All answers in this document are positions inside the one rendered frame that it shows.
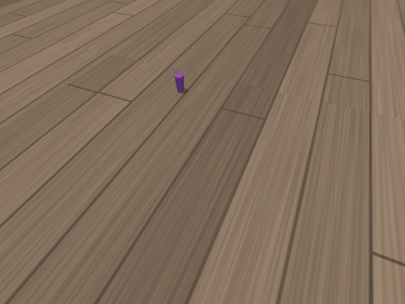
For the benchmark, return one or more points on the cup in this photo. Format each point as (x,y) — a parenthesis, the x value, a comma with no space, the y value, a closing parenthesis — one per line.
(179,79)

